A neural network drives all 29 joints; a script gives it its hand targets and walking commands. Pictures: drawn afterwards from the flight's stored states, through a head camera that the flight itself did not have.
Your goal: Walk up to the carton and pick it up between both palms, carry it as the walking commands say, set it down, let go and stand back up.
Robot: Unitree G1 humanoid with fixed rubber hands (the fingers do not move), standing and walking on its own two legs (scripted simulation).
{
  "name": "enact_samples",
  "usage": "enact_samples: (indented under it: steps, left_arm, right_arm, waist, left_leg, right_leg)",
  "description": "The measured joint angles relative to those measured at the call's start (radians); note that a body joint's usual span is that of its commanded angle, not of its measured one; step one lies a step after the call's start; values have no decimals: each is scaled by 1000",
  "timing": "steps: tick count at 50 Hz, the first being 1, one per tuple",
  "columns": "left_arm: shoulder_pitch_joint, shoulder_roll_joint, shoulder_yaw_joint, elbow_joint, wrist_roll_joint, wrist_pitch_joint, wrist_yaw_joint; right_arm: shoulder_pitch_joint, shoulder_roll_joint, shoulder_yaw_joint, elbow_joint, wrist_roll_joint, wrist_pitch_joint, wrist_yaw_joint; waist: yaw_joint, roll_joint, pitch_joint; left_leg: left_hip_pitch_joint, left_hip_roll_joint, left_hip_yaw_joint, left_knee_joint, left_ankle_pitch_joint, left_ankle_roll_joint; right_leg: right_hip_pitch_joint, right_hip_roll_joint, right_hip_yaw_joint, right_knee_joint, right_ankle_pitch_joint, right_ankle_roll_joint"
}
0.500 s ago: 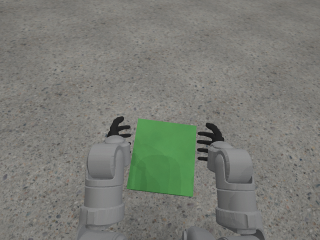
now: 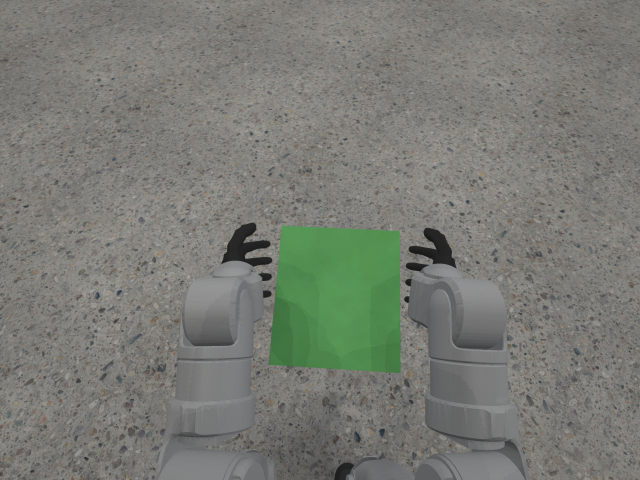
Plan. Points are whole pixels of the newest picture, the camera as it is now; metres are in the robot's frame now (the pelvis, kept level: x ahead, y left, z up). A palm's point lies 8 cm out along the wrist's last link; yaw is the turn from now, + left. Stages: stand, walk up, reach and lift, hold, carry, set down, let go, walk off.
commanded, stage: carry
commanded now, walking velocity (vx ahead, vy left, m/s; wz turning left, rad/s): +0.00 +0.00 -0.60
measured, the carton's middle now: (336, 303) +0.35 -0.02 -0.04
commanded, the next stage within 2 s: none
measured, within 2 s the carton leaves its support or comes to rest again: neither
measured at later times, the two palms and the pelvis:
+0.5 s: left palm (334, 308) +0.27 -0.01 +0.11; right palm (570, 384) +0.19 -0.23 +0.09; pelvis -0.07 -0.03 +0.00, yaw -20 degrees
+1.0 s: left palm (416, 398) +0.18 -0.08 +0.09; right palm out of the picture +0.05 -0.29 +0.09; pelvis -0.14 -0.02 +0.01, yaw -36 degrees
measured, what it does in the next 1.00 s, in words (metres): walks backwards, turning right: left foot, then right foot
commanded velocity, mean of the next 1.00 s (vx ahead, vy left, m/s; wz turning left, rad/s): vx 0.00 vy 0.00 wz -0.60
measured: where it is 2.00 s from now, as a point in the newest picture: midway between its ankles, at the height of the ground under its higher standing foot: outside the picture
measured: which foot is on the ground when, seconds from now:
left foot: up 0.00-0.10, down 0.12-0.50, up 0.52-0.86, down 0.88-1.00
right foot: down 0.00-0.14, up 0.16-0.48, down 0.50-0.90, up 0.92-1.00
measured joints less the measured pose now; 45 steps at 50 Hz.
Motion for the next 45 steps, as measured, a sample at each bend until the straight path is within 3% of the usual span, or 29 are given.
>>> enact_samples:
  steps: [5,7,10,12,14,20,24,26,29,33,36,39,43,45]
  left_arm:
    - [6,2,2,-50,2,9,5]
    - [15,6,1,-73,-2,15,15]
    - [51,21,-7,-98,-25,27,36]
    - [58,24,-10,-98,-45,42,57]
    - [53,22,-23,-91,-62,56,87]
    - [5,3,-32,-69,-61,65,154]
    - [-24,-8,-7,-38,-38,61,132]
    - [-36,-14,-6,-5,-28,48,105]
    - [-32,-13,-26,48,-16,24,46]
    - [-6,-3,-32,60,-10,14,1]
    - [3,1,-23,35,-12,9,2]
    - [2,1,-14,9,-8,5,9]
    - [2,0,-6,-23,-5,8,15]
    - [6,3,0,-44,-5,11,19]
  right_arm:
    - [2,0,-6,-8,-28,-26,93]
    - [11,-3,5,-7,-38,-37,129]
    - [31,-11,29,-3,-51,-35,185]
    - [53,-20,43,-6,-58,-24,213]
    - [70,-27,47,-11,-65,-15,224]
    - [54,-20,34,-11,-87,-1,216]
    - [37,-14,23,5,-103,6,203]
    - [40,-16,5,6,-105,4,197]
    - [64,-26,-10,0,-80,1,144]
    - [62,-25,-1,-14,-10,28,34]
    - [38,-15,0,-15,14,27,-6]
    - [18,-7,-8,-13,10,10,10]
    - [11,-4,-19,-12,-11,-12,77]
    - [14,-5,-13,-8,-22,-27,115]
  waist:
    - [35,-42,-11]
    - [48,-82,-5]
    - [74,-56,-4]
    - [90,-37,-8]
    - [105,-24,-16]
    - [112,5,-43]
    - [97,18,-62]
    - [86,37,-70]
    - [47,36,-56]
    - [3,31,-25]
    - [-8,20,-5]
    - [-2,1,0]
    - [23,-34,-10]
    - [37,-73,-8]
  left_leg:
    - [131,-48,16,-256,27,31]
    - [183,-67,45,-373,173,77]
    - [200,-29,77,-379,194,116]
    - [219,3,96,-398,193,113]
    - [230,35,111,-412,201,103]
    - [212,131,169,-375,194,69]
    - [182,192,202,-296,164,31]
    - [139,212,180,-213,86,0]
    - [39,126,63,0,-103,-18]
    - [-22,63,30,110,-47,-14]
    - [-21,37,20,67,-16,-2]
    - [6,9,11,-21,1,14]
    - [105,-31,19,-226,24,42]
    - [158,-50,47,-349,159,78]
  right_leg:
    - [-32,19,42,-25,50,8]
    - [-40,10,69,-15,58,23]
    - [-118,6,10,267,-219,77]
    - [-159,-16,-16,476,-243,92]
    - [-161,-48,-27,553,-224,104]
    - [-44,-108,-59,330,-252,115]
    - [87,-101,-114,75,-179,108]
    - [94,-82,-122,30,-103,75]
    - [51,-78,-106,73,-107,34]
    - [34,-55,-71,47,-69,16]
    - [18,-27,-46,29,-36,5]
    - [-1,-5,-24,7,-2,-2]
    - [-27,14,9,-20,43,1]
    - [-37,9,35,-18,58,11]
